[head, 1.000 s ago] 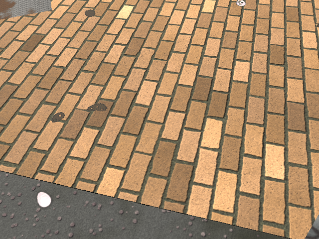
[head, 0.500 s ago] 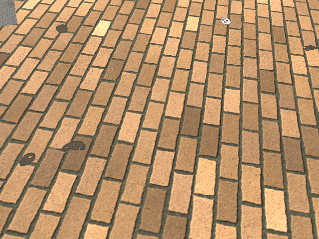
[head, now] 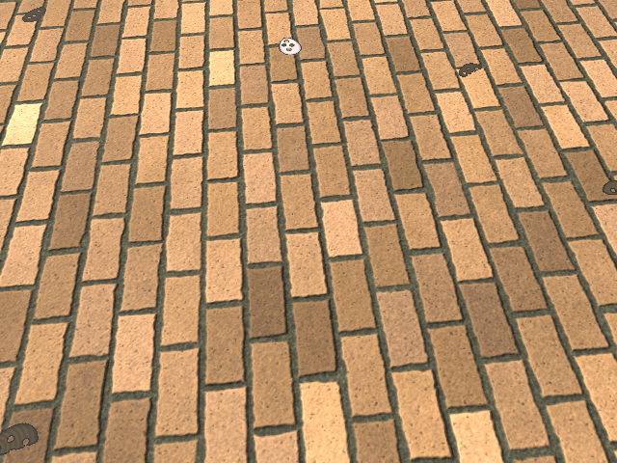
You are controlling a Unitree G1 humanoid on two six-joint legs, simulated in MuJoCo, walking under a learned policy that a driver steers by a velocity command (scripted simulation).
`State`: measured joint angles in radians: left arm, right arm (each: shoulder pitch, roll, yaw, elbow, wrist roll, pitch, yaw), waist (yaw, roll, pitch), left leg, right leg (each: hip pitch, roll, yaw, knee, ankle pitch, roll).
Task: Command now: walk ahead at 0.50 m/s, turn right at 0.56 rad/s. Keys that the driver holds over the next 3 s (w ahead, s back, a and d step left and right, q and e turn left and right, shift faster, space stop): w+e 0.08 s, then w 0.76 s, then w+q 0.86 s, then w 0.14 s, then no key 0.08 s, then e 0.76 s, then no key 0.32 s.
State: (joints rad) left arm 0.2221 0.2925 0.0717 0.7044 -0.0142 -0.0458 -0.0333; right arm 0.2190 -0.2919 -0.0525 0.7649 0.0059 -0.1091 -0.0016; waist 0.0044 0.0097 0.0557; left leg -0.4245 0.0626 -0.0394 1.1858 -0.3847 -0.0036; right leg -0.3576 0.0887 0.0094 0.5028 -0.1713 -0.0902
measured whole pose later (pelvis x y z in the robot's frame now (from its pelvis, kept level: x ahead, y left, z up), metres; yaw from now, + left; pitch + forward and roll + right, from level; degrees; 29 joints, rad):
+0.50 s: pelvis +0.29 +0.06 +0.00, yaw -8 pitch +1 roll +0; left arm 0.30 0.29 0.05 0.75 -0.01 -0.05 0.00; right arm 0.24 -0.27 -0.05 0.76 -0.01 -0.10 0.03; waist -0.01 -0.04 0.01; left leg -0.30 -0.05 0.02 0.45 -0.17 0.05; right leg -0.43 -0.01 0.06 1.14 -0.36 -0.03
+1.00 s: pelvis +0.55 -0.04 +0.00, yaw -6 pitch +2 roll +0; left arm 0.15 0.25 0.05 0.70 0.00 -0.08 -0.02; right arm 0.35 -0.30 -0.04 0.86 0.03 -0.06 0.00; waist -0.03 0.03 0.03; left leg -0.38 0.03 -0.05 1.14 -0.40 0.02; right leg -0.35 0.01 -0.07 0.49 -0.17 -0.05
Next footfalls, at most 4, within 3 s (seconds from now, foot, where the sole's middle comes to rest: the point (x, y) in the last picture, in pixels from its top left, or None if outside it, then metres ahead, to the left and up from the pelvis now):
0.34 left None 0.38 0.14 -0.77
0.88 right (394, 374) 0.64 -0.14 -0.77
1.42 left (293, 266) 0.93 0.09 -0.77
1.88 right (340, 173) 1.26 -0.04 -0.77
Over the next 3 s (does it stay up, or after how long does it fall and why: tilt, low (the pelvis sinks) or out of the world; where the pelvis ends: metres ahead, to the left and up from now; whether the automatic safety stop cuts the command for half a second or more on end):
stays up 1.19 0.01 0.01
